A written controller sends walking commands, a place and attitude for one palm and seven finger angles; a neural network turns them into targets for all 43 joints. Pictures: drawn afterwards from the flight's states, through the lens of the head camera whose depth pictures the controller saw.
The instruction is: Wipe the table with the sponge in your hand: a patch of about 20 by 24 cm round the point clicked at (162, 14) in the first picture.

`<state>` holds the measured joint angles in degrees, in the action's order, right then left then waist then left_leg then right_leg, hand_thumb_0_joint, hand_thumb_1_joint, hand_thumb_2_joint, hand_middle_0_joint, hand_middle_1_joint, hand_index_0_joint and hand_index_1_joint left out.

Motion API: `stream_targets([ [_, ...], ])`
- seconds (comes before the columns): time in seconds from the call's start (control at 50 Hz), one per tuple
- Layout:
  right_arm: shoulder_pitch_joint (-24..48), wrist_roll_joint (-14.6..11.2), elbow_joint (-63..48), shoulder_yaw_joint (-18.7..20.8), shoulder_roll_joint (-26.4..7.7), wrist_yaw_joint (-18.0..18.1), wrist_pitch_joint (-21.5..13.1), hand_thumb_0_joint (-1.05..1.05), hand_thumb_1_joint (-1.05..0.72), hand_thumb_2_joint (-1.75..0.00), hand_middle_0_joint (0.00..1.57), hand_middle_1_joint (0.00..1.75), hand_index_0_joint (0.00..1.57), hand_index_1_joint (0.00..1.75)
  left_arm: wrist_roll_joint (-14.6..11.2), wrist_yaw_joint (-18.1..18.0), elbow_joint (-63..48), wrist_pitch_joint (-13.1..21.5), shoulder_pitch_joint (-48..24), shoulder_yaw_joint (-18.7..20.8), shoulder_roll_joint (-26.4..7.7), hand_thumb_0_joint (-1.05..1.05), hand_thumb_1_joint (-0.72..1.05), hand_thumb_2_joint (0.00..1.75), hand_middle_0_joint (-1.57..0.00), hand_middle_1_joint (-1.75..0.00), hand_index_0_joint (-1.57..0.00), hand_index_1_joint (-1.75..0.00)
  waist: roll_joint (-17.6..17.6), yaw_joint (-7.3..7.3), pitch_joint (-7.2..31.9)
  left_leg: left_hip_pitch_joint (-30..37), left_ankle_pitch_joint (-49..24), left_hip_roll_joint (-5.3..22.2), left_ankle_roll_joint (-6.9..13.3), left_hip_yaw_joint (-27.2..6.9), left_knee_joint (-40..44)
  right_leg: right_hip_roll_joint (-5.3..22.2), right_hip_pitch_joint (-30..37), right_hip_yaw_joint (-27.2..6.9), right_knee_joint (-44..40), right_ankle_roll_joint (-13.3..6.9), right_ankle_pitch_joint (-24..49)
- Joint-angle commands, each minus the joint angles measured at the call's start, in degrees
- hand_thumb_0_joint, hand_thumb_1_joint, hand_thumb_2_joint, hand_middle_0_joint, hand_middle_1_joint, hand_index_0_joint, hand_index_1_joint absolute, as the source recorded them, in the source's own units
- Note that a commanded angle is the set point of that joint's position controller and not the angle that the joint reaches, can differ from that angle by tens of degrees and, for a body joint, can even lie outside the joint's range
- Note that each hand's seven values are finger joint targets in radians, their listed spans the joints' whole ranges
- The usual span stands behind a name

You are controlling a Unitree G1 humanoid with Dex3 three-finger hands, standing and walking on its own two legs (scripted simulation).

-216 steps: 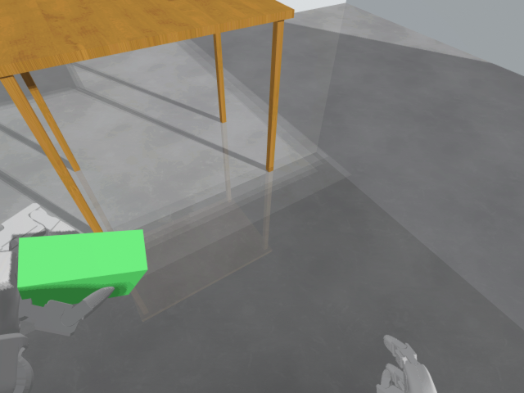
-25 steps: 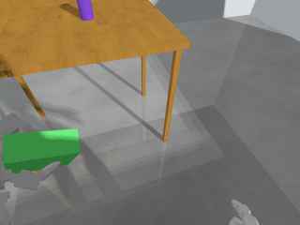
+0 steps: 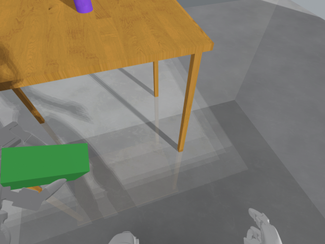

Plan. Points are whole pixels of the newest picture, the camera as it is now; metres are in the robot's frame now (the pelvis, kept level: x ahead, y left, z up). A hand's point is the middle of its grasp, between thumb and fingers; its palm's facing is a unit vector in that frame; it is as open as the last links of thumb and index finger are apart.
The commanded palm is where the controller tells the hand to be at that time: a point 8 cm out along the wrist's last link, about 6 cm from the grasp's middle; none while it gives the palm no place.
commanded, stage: take the last steps up to it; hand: left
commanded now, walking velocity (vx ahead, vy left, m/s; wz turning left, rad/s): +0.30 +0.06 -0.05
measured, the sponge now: (57, 166) +0.22 +0.21 +0.15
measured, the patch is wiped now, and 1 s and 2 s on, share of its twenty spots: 0.00 0.00 0.00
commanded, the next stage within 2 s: come to a stop and stand still in 1.14 s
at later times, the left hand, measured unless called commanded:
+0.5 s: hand (66, 103) +0.35 +0.23 +0.17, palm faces +0.38 -0.78 -0.50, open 9.2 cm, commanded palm +0.29 +0.27 +0.18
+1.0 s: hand (71, 65) +0.47 +0.26 +0.17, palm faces +0.39 -0.83 -0.40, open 9.2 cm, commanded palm +0.40 +0.29 +0.18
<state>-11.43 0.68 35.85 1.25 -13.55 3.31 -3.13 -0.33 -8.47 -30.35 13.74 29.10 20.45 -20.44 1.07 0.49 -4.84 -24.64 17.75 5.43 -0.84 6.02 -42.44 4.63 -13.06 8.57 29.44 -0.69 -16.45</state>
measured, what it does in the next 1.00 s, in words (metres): walks ahead: left foot, then right foot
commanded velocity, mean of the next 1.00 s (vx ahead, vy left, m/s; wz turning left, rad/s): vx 0.26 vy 0.07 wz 0.01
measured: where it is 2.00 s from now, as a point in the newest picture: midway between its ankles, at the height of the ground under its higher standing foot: (163, 231)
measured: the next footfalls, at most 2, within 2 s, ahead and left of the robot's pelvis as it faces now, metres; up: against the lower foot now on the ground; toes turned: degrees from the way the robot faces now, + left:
left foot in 0.06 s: +0.11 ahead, +0.15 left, +0.00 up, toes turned +9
right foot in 0.42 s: +0.20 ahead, -0.09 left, +0.00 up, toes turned -13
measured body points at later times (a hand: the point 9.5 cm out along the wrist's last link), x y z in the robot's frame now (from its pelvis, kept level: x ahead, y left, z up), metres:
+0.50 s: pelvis +0.12 +0.00 -0.02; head +0.15 -0.03 +0.43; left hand +0.33 +0.27 +0.19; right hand +0.27 -0.22 -0.14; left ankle +0.07 +0.14 -0.69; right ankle +0.16 -0.08 -0.74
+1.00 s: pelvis +0.23 +0.02 +0.00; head +0.26 +0.03 +0.44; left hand +0.44 +0.30 +0.19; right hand +0.40 -0.20 -0.09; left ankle +0.26 +0.13 -0.74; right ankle +0.21 -0.10 -0.68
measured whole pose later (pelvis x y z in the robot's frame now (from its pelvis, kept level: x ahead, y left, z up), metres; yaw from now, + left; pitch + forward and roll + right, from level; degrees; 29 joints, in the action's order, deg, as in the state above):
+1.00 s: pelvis +0.23 +0.02 +0.00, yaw -2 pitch -1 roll +0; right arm -10.7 -0.1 34.2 -0.6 -7.9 2.6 -4.8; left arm -1.2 -9.1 -28.4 11.7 24.4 21.7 -21.7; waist 1.3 -0.3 -3.3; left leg -15.2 14.5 4.0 0.9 8.6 -30.9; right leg 3.7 -23.5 4.6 57.3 1.0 -27.5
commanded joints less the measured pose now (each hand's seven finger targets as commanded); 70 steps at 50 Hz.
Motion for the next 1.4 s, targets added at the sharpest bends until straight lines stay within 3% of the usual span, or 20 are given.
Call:
stream_targets([
  [0.0,3.55,-0.23,-9.72,1.6,-2.94,1.41,-3.59,0.0,-0.9,-0.9,0.2,0.3,0.2,0.3,-0.94,-2.99,-12.62,2.94,-5.9,7.71,-10.35,0.0,0.1,1.3,-1.2,-1.6,-1.2,-1.6,3.2,-0.34,10.45,13.88,-5.51,-2.83,0.53,5.45,14.9,8.51,1.71,-8.45,-4.39,-4.63,1.27],
  [0.02,2.92,-0.5,-9.91,2.19,-3.83,1.78,-3.56,0.0,-0.9,-0.9,0.2,0.3,0.2,0.3,-0.92,-2.85,-12.33,3.08,-6.74,7.23,-10.03,0.0,0.1,1.3,-1.2,-1.6,-1.2,-1.6,-0.67,-0.72,10.15,17.81,-4.96,-1.37,1.27,3.72,17.27,6.83,-0.96,-7.65,0.83,-3.25,0.12],
  [0.08,3.12,-0.34,-9.92,1.9,-4.61,1.55,-4.23,0.0,-0.9,-0.9,0.2,0.3,0.2,0.3,-0.54,-2.48,-12.17,4.3,-8.12,8.03,-12.05,0.0,0.1,1.3,-1.2,-1.6,-1.2,-1.6,-21.49,-1.82,11.1,25.91,-13.86,20.32,13.52,-29.84,27.07,-1.94,-21.39,-4.82,36.04,1.07,-20.1],
  [0.22,2.59,-0.85,-8.77,1.99,-4.19,-0.27,-5.96,0.0,-0.9,-0.9,0.2,0.3,0.2,0.3,-1.05,-1.49,-16.54,2.88,-0.97,6.32,-8.72,0.0,0.1,1.3,-1.2,-1.6,-1.2,-1.6,-14.87,-1.0,10.82,23.09,-24.72,12.35,10.04,-7.96,24.17,0.11,-19.76,-1.77,23.41,2.17,-5.34],
  [0.36,3.95,-0.99,-8.53,1.11,-3.4,1.41,-4.49,0.0,-0.9,-0.9,0.2,0.3,0.2,0.3,-1.51,-1.26,-6.32,1.0,-3.83,8.01,-9.86,0.0,0.1,1.3,-1.2,-1.6,-1.2,-1.6,-8.66,-0.46,10.75,13.04,-14.27,9.81,6.5,-0.62,13.91,-4.03,3.17,3.91,-0.85,1.53,2.64],
  [0.38,4.13,-1.15,-8.25,1.2,-3.16,1.45,-4.27,0.0,-0.9,-0.9,0.2,0.3,0.2,0.3,-1.27,-1.29,-5.94,1.04,-4.63,8.25,-10.61,0.0,0.1,1.3,-1.2,-1.6,-1.2,-1.6,-4.13,0.04,11.83,8.24,-11.08,7.59,5.33,1.07,3.74,-0.7,9.64,-1.25,-4.36,-0.19,3.67],
  [0.42,5.88,-1.02,-9.55,0.66,-2.04,0.95,-4.23,0.0,-0.9,-0.9,0.2,0.3,0.2,0.3,-1.47,-1.62,-5.21,1.14,-6.55,11.29,-14.19,0.0,0.1,1.3,-1.2,-1.6,-1.2,-1.6,16.53,0.94,12.36,-13.81,13.96,-3.75,1.32,-0.43,-25.2,20.21,17.56,-37.63,-12.59,-10.6,11.67],
  [0.46,4.63,-0.9,-7.58,1.33,-3.15,-0.35,-3.63,0.0,-0.9,-0.9,0.2,0.3,0.2,0.3,-1.81,-0.48,-7.43,2.11,-8.91,9.2,-12.72,0.0,0.1,1.3,-1.2,-1.6,-1.2,-1.6,9.5,-0.29,10.15,-15.04,8.39,-0.62,0.15,-8.22,-33.12,20.89,12.14,-35.3,-14.32,-11.04,-0.13],
  [0.5,5.62,-0.8,-6.74,0.71,-2.82,-0.39,-2.84,0.0,-0.9,-0.9,0.2,0.3,0.2,0.3,-0.96,-0.55,-9.18,3.49,-6.67,8.48,-11.66,0.0,0.1,1.3,-1.2,-1.6,-1.2,-1.6,2.79,-0.72,8.05,-14.43,2.97,1.24,-0.94,-7.15,-32.19,17.29,8.1,-21.29,-13.36,-9.44,9.03],
  [0.58,5.32,-0.48,-7.89,1.16,-2.94,0.32,-2.4,0.0,-0.9,-0.9,0.2,0.3,0.2,0.3,-0.94,-1.2,-11.41,4.2,-5.5,9.46,-12.54,0.0,0.1,1.3,-1.2,-1.6,-1.2,-1.6,4.0,-1.12,9.12,-6.86,-1.8,1.88,-0.73,-3.53,-14.95,13.88,4.07,-9.11,-12.7,-7.31,17.63],
  [0.78,2.29,-0.95,-11.12,2.25,-3.72,1.27,-2.67,0.0,-0.9,-0.9,0.2,0.3,0.2,0.3,-1.47,-2.68,-9.42,2.23,-6.39,6.61,-9.96,0.0,0.1,1.3,-1.2,-1.6,-1.2,-1.6,3.1,-0.69,9.14,14.06,-7.11,-1.98,1.47,3.81,17.29,9.0,3.79,-7.15,-0.35,-3.81,9.87],
  [0.84,2.54,-0.89,-11.3,1.92,-4.33,1.21,-3.02,0.0,-0.9,-0.9,0.2,0.3,0.2,0.3,-1.68,-2.27,-9.79,3.51,-8.45,7.36,-11.18,0.0,0.1,1.3,-1.2,-1.6,-1.2,-1.6,-18.88,-1.17,11.79,27.73,-23.24,17.51,13.88,-26.81,24.26,-2.54,-17.85,-3.31,29.15,1.39,-18.98],
  [0.86,3.8,-0.4,-10.89,1.54,-4.12,1.16,-3.61,0.0,-0.9,-0.9,0.2,0.3,0.2,0.3,-1.08,-1.87,-12.66,3.76,-10.93,7.47,-13.32,0.0,0.1,1.3,-1.2,-1.6,-1.2,-1.6,-19.98,-0.69,10.41,24.98,-20.55,18.88,15.07,-29.52,24.91,-0.84,-19.92,-6.92,34.92,0.98,-19.34],
  [0.96,3.28,-0.98,-9.47,1.96,-4.48,-0.09,-4.93,0.0,-0.9,-0.9,0.2,0.3,0.2,0.3,-1.38,-1.57,-17.28,2.76,-3.52,7.92,-10.89,0.0,0.1,1.3,-1.2,-1.6,-1.2,-1.6,-15.07,0.03,11.05,18.87,-21.93,11.73,11.12,-9.79,23.43,0.25,-15.09,-3.28,24.75,2.25,-7.44],
  [1.1,3.66,-1.1,-8.29,0.97,-3.91,1.15,-4.46,0.0,-0.9,-0.9,0.2,0.3,0.2,0.3,-1.51,-1.57,-6.48,1.34,-6.19,7.13,-9.04,0.0,0.1,1.3,-1.2,-1.6,-1.2,-1.6,-10.15,-0.5,9.11,10.05,-8.8,8.94,5.89,-3.4,16.34,-3.23,2.75,2.31,-0.68,2.39,0.42],
  [1.12,3.82,-1.23,-8.06,1.09,-3.4,1.29,-3.97,0.0,-0.9,-0.9,0.2,0.3,0.2,0.3,-1.16,-1.47,-5.13,1.25,-7.54,6.75,-9.26,0.0,0.1,1.3,-1.2,-1.6,-1.2,-1.6,-4.81,-0.44,9.45,7.24,-3.85,6.48,4.51,-1.32,9.4,-0.41,6.37,-1.93,-5.31,1.15,3.02],
  [1.16,4.89,-1.15,-9.34,0.26,-1.62,0.85,-3.6,0.0,-0.9,-0.9,0.2,0.3,0.2,0.3,-1.12,-1.64,-2.6,0.5,-7.94,7.61,-10.97,0.0,0.1,1.3,-1.2,-1.6,-1.2,-1.6,15.61,0.16,9.11,-9.93,14.93,-4.23,0.53,0.53,-14.62,19.0,12.19,-32.92,-12.99,-8.67,11.9],
  [1.18,4.48,-1.06,-8.24,1.15,-3.19,0.47,-3.42,0.0,-0.9,-0.9,0.2,0.3,0.2,0.3,-1.87,-1.18,-1.99,0.46,-8.16,6.72,-10.15,0.0,0.1,1.3,-1.2,-1.6,-1.2,-1.6,16.4,0.33,8.92,-9.98,13.57,-2.81,0.08,-4.7,-21.96,20.07,10.0,-33.39,-14.51,-9.07,8.74],
  [1.28,7.08,-0.75,-8.4,-0.12,-2.03,0.4,-1.68,0.0,-0.9,-0.9,0.2,0.3,0.2,0.3,-1.06,-1.63,-10.54,2.79,-6.41,8.02,-11.14,0.0,0.1,1.3,-1.2,-1.6,-1.2,-1.6,5.17,-0.76,10.28,-3.04,4.52,-0.66,-1.4,-4.16,-15.21,14.63,6.26,-10.89,-8.57,-6.55,31.63],
  [1.38,5.93,-0.32,-11.17,0.5,-1.86,0.91,-1.74,0.0,-0.9,-0.9,0.2,0.3,0.2,0.3,-1.43,-3.24,-13.55,1.94,0.46,9.62,-11.02,0.0,0.1,1.3,-1.2,-1.6,-1.2,-1.6,5.97,0.87,13.34,2.98,1.76,-3.37,-1.25,-0.09,3.33,13.35,10.78,-9.95,-4.97,-6.32,38.92],
])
